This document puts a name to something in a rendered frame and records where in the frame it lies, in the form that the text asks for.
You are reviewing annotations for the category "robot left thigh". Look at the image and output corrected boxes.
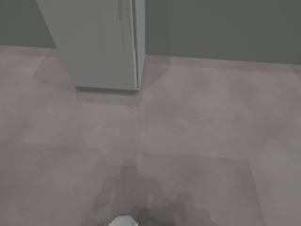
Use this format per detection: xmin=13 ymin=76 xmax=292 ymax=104
xmin=108 ymin=216 xmax=138 ymax=226

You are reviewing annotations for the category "fridge door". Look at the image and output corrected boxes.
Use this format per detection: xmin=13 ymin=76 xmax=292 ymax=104
xmin=36 ymin=0 xmax=136 ymax=90

